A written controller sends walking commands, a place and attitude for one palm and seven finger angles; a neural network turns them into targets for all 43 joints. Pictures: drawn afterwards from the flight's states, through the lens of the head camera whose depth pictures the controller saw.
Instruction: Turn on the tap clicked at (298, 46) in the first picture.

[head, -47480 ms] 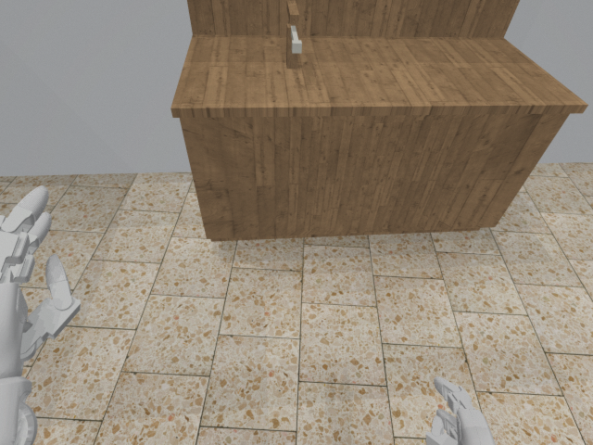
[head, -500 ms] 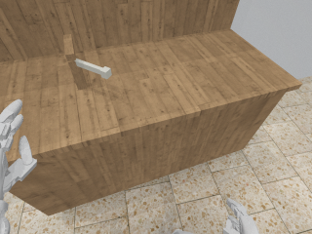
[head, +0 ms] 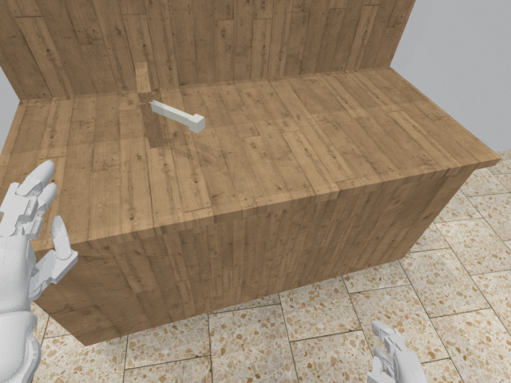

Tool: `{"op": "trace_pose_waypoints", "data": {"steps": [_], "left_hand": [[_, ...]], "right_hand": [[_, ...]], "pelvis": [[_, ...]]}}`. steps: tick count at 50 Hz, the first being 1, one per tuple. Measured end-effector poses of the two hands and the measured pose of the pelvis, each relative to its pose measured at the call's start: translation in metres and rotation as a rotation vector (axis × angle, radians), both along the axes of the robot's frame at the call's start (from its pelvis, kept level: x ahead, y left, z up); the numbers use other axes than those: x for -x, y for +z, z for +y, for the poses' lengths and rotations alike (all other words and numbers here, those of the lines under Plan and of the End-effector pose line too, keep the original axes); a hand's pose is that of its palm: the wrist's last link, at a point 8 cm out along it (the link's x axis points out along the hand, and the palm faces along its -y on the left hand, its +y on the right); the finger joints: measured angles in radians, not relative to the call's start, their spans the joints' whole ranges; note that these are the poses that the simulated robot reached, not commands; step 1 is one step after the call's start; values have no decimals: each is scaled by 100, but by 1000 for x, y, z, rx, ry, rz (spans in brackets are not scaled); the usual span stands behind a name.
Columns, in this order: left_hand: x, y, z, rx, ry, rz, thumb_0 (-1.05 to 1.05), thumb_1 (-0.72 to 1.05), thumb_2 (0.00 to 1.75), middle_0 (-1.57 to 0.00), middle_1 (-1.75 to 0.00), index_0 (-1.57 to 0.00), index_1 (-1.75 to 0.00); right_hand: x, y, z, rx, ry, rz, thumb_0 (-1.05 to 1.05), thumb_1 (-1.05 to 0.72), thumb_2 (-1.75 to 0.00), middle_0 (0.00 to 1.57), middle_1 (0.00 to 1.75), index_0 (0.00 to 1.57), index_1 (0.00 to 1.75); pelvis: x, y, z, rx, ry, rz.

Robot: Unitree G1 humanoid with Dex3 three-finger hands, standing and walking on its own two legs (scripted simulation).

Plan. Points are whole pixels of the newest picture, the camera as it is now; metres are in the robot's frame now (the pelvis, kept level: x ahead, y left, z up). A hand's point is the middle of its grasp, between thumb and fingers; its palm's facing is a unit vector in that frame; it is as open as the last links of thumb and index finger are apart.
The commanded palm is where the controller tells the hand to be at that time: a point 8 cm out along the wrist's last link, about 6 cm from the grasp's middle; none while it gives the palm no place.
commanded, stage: shuffle to correct the standing spot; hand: left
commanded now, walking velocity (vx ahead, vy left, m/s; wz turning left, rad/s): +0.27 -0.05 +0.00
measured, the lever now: (196, 123) +0.61 +0.21 +0.06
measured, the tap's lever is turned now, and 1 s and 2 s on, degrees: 44 44 44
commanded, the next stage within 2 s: come to a stop and stand still in 1.06 s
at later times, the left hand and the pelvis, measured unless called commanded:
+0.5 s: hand (84, 178) +0.31 +0.28 +0.17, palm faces +0.39 -0.86 -0.33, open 7.4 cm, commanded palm +0.24 +0.31 +0.17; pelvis +0.08 +0.03 -0.01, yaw +0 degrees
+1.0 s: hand (122, 129) +0.40 +0.26 +0.19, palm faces +0.42 -0.85 -0.33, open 7.4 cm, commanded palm +0.33 +0.29 +0.17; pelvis +0.17 +0.01 -0.02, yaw -1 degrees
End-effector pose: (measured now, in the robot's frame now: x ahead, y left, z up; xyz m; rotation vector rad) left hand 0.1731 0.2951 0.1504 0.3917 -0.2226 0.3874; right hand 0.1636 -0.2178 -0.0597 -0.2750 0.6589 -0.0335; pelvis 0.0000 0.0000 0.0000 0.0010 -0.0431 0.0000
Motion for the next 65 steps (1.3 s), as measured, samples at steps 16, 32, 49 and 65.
{"op": "trace_pose_waypoints", "data": {"steps": [16, 32, 49, 65], "left_hand": [[-43, 1, 15, 3, -16, -100, 1, 89, 90, -21, -30, -20, -30], [-135, 44, 10, -169, -139, -120, 1, 90, 90, -21, -30, -20, -30], [-179, 41, 4, -116, -93, -279, 1, 89, 90, -22, -30, -21, -31], [-223, 28, -65, -77, -78, -60, 1, 89, 90, -21, -30, -21, -31]], "right_hand": [[-37, -16, 25, -14, 8, 39, 1, -91, -90, 20, 30, 20, 30], [-92, -10, 31, -50, -69, 62, 1, -90, -90, 20, 30, 21, 30], [-178, -16, 17, -4, -67, -10, 1, -91, -90, 20, 30, 20, 30], [-196, -32, -40, -71, -78, 100, 1, -91, -90, 20, 30, 21, 30]], "pelvis": [[-40, -15, 17, 31, 19, 17], [-119, -5, 26, 59, -16, 22], [-167, -26, 18, 22, -18, -29], [-206, -11, -40, 13, -30, 6]]}}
